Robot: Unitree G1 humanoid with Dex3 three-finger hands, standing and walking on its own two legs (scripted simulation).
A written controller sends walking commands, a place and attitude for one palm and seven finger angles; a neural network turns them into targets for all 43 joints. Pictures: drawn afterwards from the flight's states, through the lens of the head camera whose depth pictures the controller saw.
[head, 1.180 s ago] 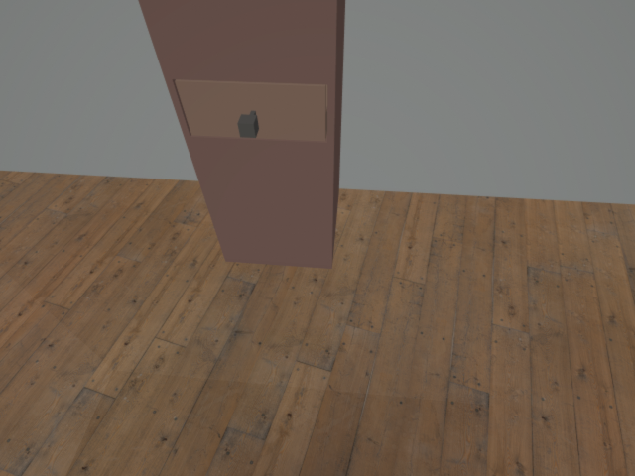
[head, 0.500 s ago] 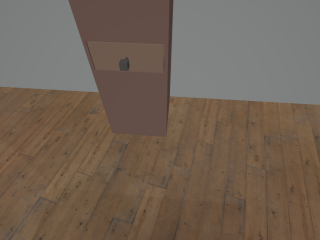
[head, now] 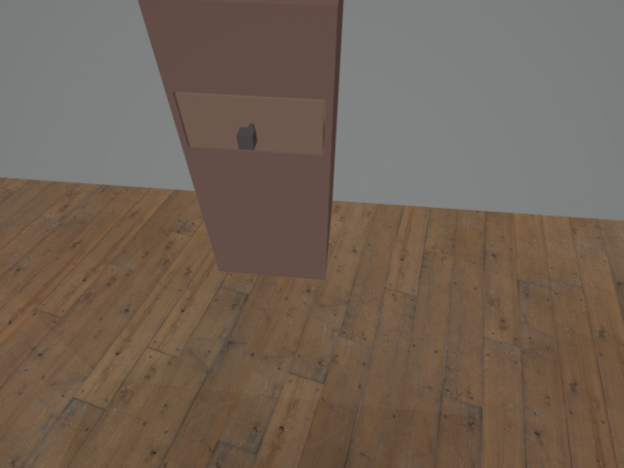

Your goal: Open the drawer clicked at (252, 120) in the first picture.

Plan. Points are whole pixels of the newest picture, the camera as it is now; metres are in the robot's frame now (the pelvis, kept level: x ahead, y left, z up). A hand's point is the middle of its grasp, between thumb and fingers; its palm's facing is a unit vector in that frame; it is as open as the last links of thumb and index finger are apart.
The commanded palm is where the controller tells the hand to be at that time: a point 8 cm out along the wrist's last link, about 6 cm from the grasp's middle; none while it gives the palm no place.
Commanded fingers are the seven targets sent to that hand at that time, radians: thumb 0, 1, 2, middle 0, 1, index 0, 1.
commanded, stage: take the last steps up to it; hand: left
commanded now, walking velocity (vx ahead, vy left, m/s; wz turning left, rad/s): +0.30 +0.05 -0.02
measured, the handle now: (248, 134) +0.91 +0.22 -0.08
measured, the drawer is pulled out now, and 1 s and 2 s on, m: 0.00 0.00 0.00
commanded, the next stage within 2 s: come to a stop and stand still in 0.86 s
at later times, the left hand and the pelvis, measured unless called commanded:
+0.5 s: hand (215, 416) +0.24 +0.18 -0.19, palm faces -0.04 -0.97 -0.23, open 7.3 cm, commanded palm none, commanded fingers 0.00 0.90 0.90 -0.20 -0.30 -0.20 -0.30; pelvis +0.15 -0.01 -0.03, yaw -1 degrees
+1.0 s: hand (229, 396) +0.27 +0.16 -0.19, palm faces +0.10 -0.99 -0.14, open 7.3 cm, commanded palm none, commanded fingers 0.00 0.90 0.90 -0.20 -0.30 -0.20 -0.30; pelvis +0.33 +0.01 -0.01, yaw -1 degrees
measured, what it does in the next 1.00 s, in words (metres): walks ahead: right foot, then left foot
